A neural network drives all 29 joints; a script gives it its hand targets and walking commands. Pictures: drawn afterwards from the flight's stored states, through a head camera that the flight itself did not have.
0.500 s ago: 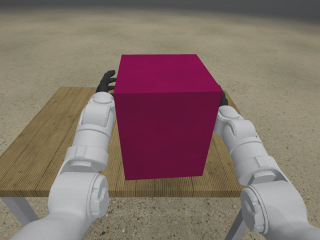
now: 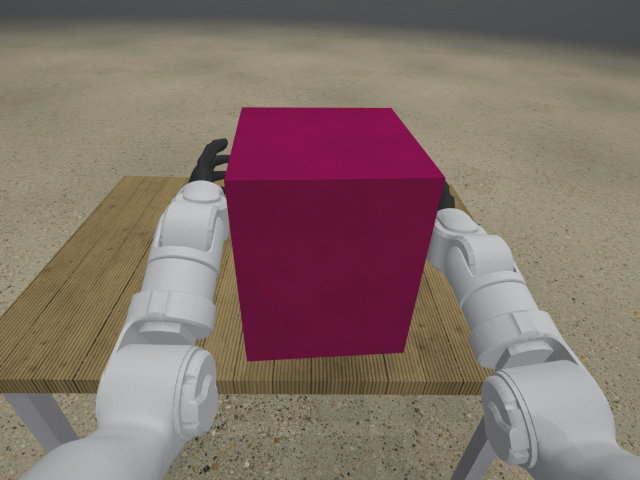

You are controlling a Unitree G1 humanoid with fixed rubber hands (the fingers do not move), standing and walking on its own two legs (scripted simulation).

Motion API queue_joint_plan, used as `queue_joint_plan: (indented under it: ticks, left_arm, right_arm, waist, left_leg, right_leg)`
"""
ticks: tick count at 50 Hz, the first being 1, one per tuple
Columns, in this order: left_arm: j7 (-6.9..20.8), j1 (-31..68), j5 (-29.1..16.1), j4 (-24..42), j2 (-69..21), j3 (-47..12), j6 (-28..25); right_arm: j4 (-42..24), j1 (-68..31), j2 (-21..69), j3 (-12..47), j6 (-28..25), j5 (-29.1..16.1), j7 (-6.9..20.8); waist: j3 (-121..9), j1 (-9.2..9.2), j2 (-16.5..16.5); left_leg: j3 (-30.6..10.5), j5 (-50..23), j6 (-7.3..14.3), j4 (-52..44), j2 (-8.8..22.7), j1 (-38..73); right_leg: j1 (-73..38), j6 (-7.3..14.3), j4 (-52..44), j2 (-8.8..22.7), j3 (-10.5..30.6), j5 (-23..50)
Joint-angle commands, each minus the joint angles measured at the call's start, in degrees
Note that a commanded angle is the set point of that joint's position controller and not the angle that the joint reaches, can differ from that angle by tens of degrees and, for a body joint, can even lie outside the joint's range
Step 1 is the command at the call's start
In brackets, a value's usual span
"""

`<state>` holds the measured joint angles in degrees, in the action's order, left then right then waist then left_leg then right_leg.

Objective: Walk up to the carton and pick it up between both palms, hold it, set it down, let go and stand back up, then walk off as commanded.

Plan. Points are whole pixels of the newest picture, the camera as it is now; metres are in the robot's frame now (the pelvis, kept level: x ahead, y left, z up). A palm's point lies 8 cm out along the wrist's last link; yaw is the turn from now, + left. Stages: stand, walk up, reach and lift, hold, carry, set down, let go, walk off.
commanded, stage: reach and lift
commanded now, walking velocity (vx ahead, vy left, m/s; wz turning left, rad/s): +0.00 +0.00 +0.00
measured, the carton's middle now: (322, 229) +0.39 +0.02 +0.19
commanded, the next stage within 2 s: hold in 0.14 s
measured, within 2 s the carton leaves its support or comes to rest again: neither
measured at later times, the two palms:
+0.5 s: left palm (200, 182) +0.39 +0.16 +0.26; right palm (440, 206) +0.38 -0.13 +0.24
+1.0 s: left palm (184, 186) +0.36 +0.18 +0.27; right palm (441, 194) +0.36 -0.12 +0.26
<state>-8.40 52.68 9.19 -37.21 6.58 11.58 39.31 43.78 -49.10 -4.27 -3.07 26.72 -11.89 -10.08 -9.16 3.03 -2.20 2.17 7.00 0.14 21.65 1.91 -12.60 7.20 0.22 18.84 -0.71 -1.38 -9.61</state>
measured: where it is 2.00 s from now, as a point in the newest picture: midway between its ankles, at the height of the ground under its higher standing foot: outside the picture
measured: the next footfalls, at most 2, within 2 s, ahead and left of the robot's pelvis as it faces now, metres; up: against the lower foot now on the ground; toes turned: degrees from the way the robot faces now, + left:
none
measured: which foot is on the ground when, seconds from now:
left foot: down 0.00-1.00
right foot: down 0.00-1.00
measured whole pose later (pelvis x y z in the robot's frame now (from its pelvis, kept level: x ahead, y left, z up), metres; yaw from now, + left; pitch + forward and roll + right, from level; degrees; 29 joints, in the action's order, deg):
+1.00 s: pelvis -0.01 +0.00 +0.00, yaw +0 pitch -3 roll -2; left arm -7.9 52.7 9.2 -29.7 6.6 13.9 47.4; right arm 42.4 -54.6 -5.8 -2.6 34.3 -15.3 -11.3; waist -10.8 3.4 -2.2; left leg 2.0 6.4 0.4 22.2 1.9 -13.3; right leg 7.6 0.2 18.8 -0.8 -1.4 -8.6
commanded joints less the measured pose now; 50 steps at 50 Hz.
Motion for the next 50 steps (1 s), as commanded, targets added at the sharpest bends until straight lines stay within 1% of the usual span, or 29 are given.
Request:
queue_joint_plan:
  ticks: [1, 3, 5, 6, 8, 10, 14, 15, 16, 17, 18, 19, 20, 22, 23, 24, 26, 28, 29, 30, 33, 34, 37, 38, 40, 42, 44, 49, 50]
  left_arm:
    - [7.6, 53.2, -13.0, 18.2, -52.4, -22.7, -3.9]
    - [7.8, 54.2, -12.5, 16.9, -52.0, -22.1, -3.4]
    - [7.6, 52.4, -12.8, 20.7, -51.9, -22.9, -3.1]
    - [7.6, 53.8, -12.3, 21.9, -51.4, -22.8, -3.4]
    - [7.6, 52.1, -12.9, 22.0, -52.1, -23.5, -2.8]
    - [7.9, 50.2, -13.2, 21.8, -51.4, -23.6, -2.3]
    - [7.5, 49.0, -14.4, 29.5, -52.1, -26.3, -1.6]
    - [7.8, 47.7, -12.9, 26.8, -49.8, -23.8, -0.9]
    - [8.1, 46.3, -12.4, 29.2, -49.7, -24.2, -0.5]
    - [8.3, 44.1, -12.0, 25.8, -49.3, -23.2, 0.7]
    - [8.8, 42.2, -11.3, 27.1, -49.3, -23.2, 1.5]
    - [9.5, 42.8, -10.6, 25.9, -48.1, -21.6, 2.0]
    - [10.0, 43.1, -11.1, 26.0, -48.2, -22.0, 2.7]
    - [10.7, 41.8, -9.6, 24.3, -46.7, -19.8, 3.5]
    - [10.7, 44.2, -10.6, 25.7, -47.4, -21.1, 3.3]
    - [10.7, 46.3, -11.6, 29.9, -47.6, -22.7, 3.1]
    - [10.3, 47.3, -13.0, 31.1, -49.2, -25.5, 3.5]
    - [10.1, 49.6, -13.0, 30.7, -48.2, -24.0, 3.4]
    - [10.4, 46.6, -12.5, 27.9, -49.0, -23.8, 4.1]
    - [10.2, 48.9, -13.0, 28.5, -49.0, -24.1, 4.1]
    - [10.0, 49.9, -12.4, 26.7, -49.1, -23.0, 4.5]
    - [10.0, 52.1, -12.3, 25.3, -48.7, -22.6, 4.5]
    - [9.7, 55.1, -13.4, 26.3, -49.6, -23.6, 3.8]
    - [9.9, 54.2, -13.3, 21.9, -49.8, -22.7, 4.0]
    - [10.0, 56.5, -13.8, 20.8, -49.9, -22.8, 3.4]
    - [9.5, 59.5, -14.0, 21.4, -49.0, -22.6, 2.6]
    - [9.6, 60.4, -13.3, 17.9, -49.6, -22.5, 2.4]
    - [9.6, 63.2, -13.8, 18.4, -48.1, -22.1, 1.5]
    - [9.1, 61.9, -14.6, 17.5, -49.1, -22.5, 1.2]
  right_arm:
    - [-24.3, -72.6, 36.9, 15.9, -5.6, -12.1, 5.9]
    - [-22.5, -73.2, 36.3, 14.8, -5.2, -11.8, 6.0]
    - [-26.7, -72.4, 37.5, 17.4, -5.4, -13.5, 5.7]
    - [-24.2, -70.0, 37.7, 16.9, -4.7, -12.9, 5.7]
    - [-26.3, -71.3, 37.4, 18.0, -4.7, -14.1, 5.4]
    - [-31.0, -73.1, 38.5, 20.2, -4.7, -15.1, 4.5]
    - [-36.3, -70.0, 38.4, 23.5, -3.5, -18.4, 3.7]
    - [-33.5, -68.6, 37.1, 22.2, -2.3, -17.9, 3.2]
    - [-35.2, -66.9, 37.6, 23.2, -2.1, -18.4, 3.0]
    - [-35.5, -67.6, 36.4, 22.5, -1.8, -17.9, 2.5]
    - [-34.6, -65.2, 35.6, 22.2, -0.9, -18.6, 2.1]
    - [-31.6, -64.3, 35.9, 22.2, 0.0, -18.4, 1.7]
    - [-33.8, -65.4, 35.8, 22.0, 0.1, -18.2, 1.7]
    - [-32.9, -66.3, 35.8, 21.9, 1.0, -17.4, 1.5]
    - [-33.3, -66.6, 35.4, 21.0, 1.2, -17.4, 1.5]
    - [-34.6, -66.5, 37.0, 22.1, 1.5, -18.4, 1.4]
    - [-38.5, -68.7, 36.5, 22.7, 1.3, -19.1, 1.5]
    - [-36.2, -69.4, 35.7, 21.1, 2.3, -18.9, 1.6]
    - [-37.0, -69.8, 35.8, 21.2, 2.2, -18.8, 1.5]
    - [-36.0, -70.1, 35.4, 20.2, 2.2, -18.6, 1.6]
    - [-34.1, -71.3, 34.6, 18.7, 2.9, -17.7, 2.4]
    - [-30.6, -71.5, 35.0, 18.0, 3.0, -17.0, 2.6]
    - [-30.7, -72.2, 35.5, 16.9, 2.6, -16.8, 3.3]
    - [-30.3, -74.5, 35.1, 16.0, 2.8, -15.4, 3.5]
    - [-27.0, -75.0, 34.9, 14.3, 2.5, -14.3, 3.9]
    - [-26.3, -76.0, 36.5, 14.0, 2.2, -13.8, 4.6]
    - [-21.4, -75.1, 35.0, 11.3, 2.5, -12.7, 5.1]
    - [-16.1, -72.3, 34.5, 8.7, 2.2, -11.8, 5.9]
    - [-17.3, -73.1, 35.3, 9.9, 2.0, -12.5, 6.1]
  waist:
    - [-26.4, 2.43, 8.9]
    - [-25.1, 2.60, 9.1]
    - [-29.2, 1.48, 9.1]
    - [-27.5, 1.79, 9.5]
    - [-28.8, 1.86, 9.4]
    - [-30.5, 0.42, 8.1]
    - [-36.1, 1.20, 10.1]
    - [-31.5, 1.44, 9.2]
    - [-32.7, 1.24, 9.1]
    - [-29.4, 1.52, 7.6]
    - [-28.1, 2.24, 8.7]
    - [-26.2, 2.24, 8.0]
    - [-27.4, 2.62, 7.7]
    - [-24.3, 1.46, 6.4]
    - [-25.8, 3.00, 7.4]
    - [-27.5, 2.60, 8.6]
    - [-31.0, 2.60, 10.2]
    - [-29.2, 3.23, 9.3]
    - [-27.4, 1.98, 9.5]
    - [-28.8, 3.23, 10.1]
    - [-25.3, 2.46, 9.8]
    - [-23.6, 3.00, 11.0]
    - [-25.2, 3.02, 10.4]
    - [-23.1, 3.10, 9.8]
    - [-21.9, 3.84, 9.9]
    - [-23.1, 2.99, 10.1]
    - [-21.2, 4.42, 11.1]
    - [-21.8, 5.14, 12.5]
    - [-22.6, 4.17, 12.7]
  left_leg:
    - [-5.6, -9.4, -1.7, 0.5, -2.0, 19.0]
    - [-5.4, -6.4, -1.9, 0.1, -2.3, 18.5]
    - [-5.2, -13.0, -1.8, 1.3, -2.5, 19.8]
    - [-5.3, -12.5, -2.2, 0.8, -2.3, 20.5]
    - [-5.4, -13.9, -2.2, 1.4, -2.2, 21.4]
    - [-4.7, -17.0, -1.5, 2.3, -3.0, 20.2]
    - [-5.3, -25.3, -2.5, 4.6, -3.0, 24.8]
    - [-5.1, -22.2, -2.5, 3.7, -3.3, 22.8]
    - [-4.9, -23.6, -2.4, 4.1, -3.4, 23.2]
    - [-5.0, -22.2, -2.2, 3.9, -3.5, 22.0]
    - [-4.8, -23.9, -2.5, 3.9, -3.6, 21.4]
    - [-4.5, -23.1, -2.3, 3.4, -3.7, 21.1]
    - [-4.3, -20.1, -2.0, 2.9, -3.7, 20.7]
    - [-3.8, -16.4, -1.0, 1.8, -3.9, 18.4]
    - [-4.2, -17.0, -1.6, 1.8, -3.5, 19.3]
    - [-4.0, -19.6, -1.9, 2.3, -3.5, 19.6]
    - [-4.9, -22.4, -2.8, 3.5, -3.1, 21.6]
    - [-5.0, -18.8, -2.6, 2.6, -3.3, 19.9]
    - [-4.5, -18.3, -2.3, 2.5, -3.2, 19.4]
    - [-5.0, -16.7, -2.4, 2.4, -3.0, 20.3]
    - [-5.1, -12.3, -2.3, 1.1, -2.2, 17.3]
    - [-5.0, -8.9, -2.3, 0.6, -2.3, 16.5]
    - [-5.1, -4.7, -2.2, -0.2, -2.1, 15.1]
    - [-5.1, -1.7, -1.5, -1.0, -2.0, 13.7]
    - [-4.9, 1.7, -1.3, -1.8, -2.1, 12.0]
    - [-5.1, 4.1, -1.0, -2.5, -1.5, 9.7]
    - [-5.9, 11.5, -0.7, -4.7, -0.4, 7.3]
    - [-6.0, 12.8, -1.2, -5.5, -0.1, 7.2]
    - [-6.0, 10.2, -1.3, -4.6, -0.5, 7.9]
  right_leg:
    - [6.7, -1.3, -4.8, -3.1, 0.2, 3.3]
    - [7.4, -1.3, -5.5, -3.1, 0.0, -0.1]
    - [3.8, -1.6, -4.2, -3.5, 0.4, 6.8]
    - [5.4, -1.8, -4.2, -3.5, 0.0, 5.2]
    - [4.9, -1.7, -4.4, -3.6, 0.1, 6.7]
    - [2.0, -2.3, -3.7, -3.6, 1.2, 12.2]
    - [0.2, -2.5, -1.8, -4.3, 1.1, 19.3]
    - [0.2, -3.0, -2.6, -4.2, 1.3, 18.5]
    - [-1.1, -3.2, -1.8, -4.2, 1.3, 19.9]
    - [-1.5, -3.1, -2.4, -4.1, 1.4, 19.3]
    - [-3.0, -3.2, -2.3, -4.3, 1.7, 22.3]
    - [-3.5, -3.4, -2.8, -4.3, 1.7, 21.2]
    - [-3.4, -3.2, -2.9, -4.2, 1.9, 18.8]
    - [-3.6, -3.6, -3.4, -3.7, 2.1, 17.0]
    - [-2.9, -3.0, -3.2, -4.1, 1.7, 15.8]
    - [-3.3, -3.0, -2.8, -4.2, 1.9, 18.7]
    - [-3.4, -2.2, -2.8, -4.8, 1.6, 18.1]
    - [-2.0, -2.6, -3.2, -4.6, 1.7, 14.9]
    - [-1.5, -2.2, -3.4, -4.6, 1.7, 14.4]
    - [-0.7, -1.9, -3.5, -4.4, 1.7, 12.2]
    - [0.8, -1.2, -3.9, -4.4, 1.7, 8.4]
    - [2.2, -1.0, -4.4, -4.2, 1.5, 5.4]
    - [4.1, -0.9, -4.1, -3.9, 1.5, 2.3]
    - [5.0, -0.9, -4.6, -3.4, 1.9, 0.1]
    - [5.7, -0.6, -4.8, -3.2, 1.7, -2.5]
    - [4.6, -0.8, -4.1, -3.3, 1.8, -2.1]
    - [5.6, -0.8, -3.9, -3.5, 1.1, -5.3]
    - [6.2, -0.7, -3.7, -2.9, 1.5, -5.1]
    - [5.9, -0.4, -3.8, -3.0, 1.9, -4.0]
